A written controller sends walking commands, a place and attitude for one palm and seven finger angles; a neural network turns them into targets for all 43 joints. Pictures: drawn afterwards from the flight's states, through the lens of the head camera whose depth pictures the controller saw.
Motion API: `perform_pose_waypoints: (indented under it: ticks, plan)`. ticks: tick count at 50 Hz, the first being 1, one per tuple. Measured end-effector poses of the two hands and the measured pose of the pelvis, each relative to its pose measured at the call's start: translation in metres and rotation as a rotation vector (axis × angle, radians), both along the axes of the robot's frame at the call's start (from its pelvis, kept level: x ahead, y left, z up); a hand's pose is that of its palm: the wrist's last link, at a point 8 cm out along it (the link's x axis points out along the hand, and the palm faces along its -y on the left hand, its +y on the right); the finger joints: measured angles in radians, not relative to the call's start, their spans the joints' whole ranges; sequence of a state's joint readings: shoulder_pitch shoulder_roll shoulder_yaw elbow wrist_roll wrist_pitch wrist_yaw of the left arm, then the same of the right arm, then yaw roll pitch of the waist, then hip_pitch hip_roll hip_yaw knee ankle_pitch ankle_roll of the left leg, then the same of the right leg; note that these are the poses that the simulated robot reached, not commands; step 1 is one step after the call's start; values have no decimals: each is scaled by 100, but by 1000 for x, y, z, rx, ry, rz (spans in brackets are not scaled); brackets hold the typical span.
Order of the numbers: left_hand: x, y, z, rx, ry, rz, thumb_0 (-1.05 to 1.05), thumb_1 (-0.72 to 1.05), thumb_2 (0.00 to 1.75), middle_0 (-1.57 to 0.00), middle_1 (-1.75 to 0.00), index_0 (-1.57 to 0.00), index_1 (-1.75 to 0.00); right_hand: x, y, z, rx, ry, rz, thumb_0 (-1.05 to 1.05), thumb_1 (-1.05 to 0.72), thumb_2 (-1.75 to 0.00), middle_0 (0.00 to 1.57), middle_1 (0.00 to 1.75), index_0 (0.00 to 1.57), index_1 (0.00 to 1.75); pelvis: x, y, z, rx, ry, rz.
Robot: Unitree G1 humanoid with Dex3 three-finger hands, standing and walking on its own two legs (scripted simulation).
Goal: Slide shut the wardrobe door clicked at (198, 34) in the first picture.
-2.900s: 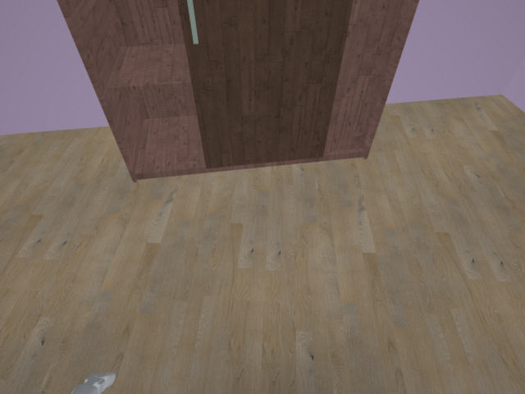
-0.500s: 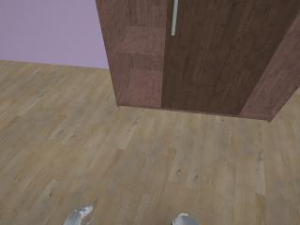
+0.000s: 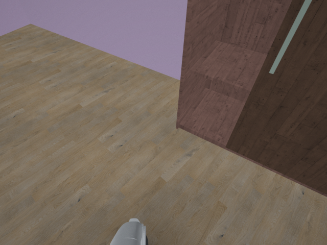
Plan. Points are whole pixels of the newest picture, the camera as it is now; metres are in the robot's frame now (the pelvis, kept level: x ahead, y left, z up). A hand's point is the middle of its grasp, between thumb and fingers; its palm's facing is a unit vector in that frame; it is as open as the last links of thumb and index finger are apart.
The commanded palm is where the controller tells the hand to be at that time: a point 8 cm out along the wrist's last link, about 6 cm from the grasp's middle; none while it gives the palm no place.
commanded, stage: walk to a spot facing it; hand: right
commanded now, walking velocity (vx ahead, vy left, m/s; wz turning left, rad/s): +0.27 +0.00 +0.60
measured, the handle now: (291, 33) +0.83 -0.39 +0.13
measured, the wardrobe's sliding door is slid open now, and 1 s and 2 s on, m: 0.38 0.38 0.38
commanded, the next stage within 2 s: turn to face it in 0.14 s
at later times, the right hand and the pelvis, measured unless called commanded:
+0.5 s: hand (217, 217) +0.24 -0.13 -0.17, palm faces -0.05 +0.98 -0.19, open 7.3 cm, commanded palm none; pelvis +0.17 +0.04 +0.00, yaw +5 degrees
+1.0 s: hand (231, 207) +0.27 -0.18 -0.16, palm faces +0.19 +0.94 -0.28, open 7.4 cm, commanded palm none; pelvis +0.20 +0.05 +0.00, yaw -9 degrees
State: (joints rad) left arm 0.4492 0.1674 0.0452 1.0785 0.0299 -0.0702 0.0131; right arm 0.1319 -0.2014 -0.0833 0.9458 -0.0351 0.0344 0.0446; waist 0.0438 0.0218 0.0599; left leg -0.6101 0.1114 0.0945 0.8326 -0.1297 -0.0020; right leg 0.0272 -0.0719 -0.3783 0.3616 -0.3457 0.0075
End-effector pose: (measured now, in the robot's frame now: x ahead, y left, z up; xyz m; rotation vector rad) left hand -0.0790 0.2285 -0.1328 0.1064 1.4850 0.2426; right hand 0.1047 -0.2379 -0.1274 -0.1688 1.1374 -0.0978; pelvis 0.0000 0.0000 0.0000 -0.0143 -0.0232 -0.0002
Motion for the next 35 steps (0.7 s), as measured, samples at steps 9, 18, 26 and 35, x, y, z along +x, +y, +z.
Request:
perform_pose_waypoints:
  ticks: [9, 18, 26, 35]
  plan:
    - [44, 14, -31, -71, 93, 133, 1, 90, 90, -20, -30, -20, -30, 133, 61, -17, -6, -107, 139, 0, -91, -90, 20, 30, 20, 29, 81, 40, -28, 3, 0, 103]
    - [228, 63, -6, 28, -289, 64, 1, 91, 90, -20, -29, -20, -30, 133, 62, -5, -48, 29, 122, 0, -91, -90, 21, 30, 20, 29, 129, 49, -4, 16, 9, 151]
    - [305, 46, 3, 21, -311, -46, 0, 91, 90, -20, -29, -19, -30, 135, 52, -16, 1, 58, 9, 0, -91, -90, 20, 30, 20, 29, 175, 39, -2, 49, 6, 76]
    - [341, 20, 4, 32, -246, -154, 0, 92, 90, -20, -29, -20, -30, 117, 23, -30, 18, 169, -126, 0, -91, -90, 20, 30, 20, 29, 200, 17, -5, 44, 17, -11]
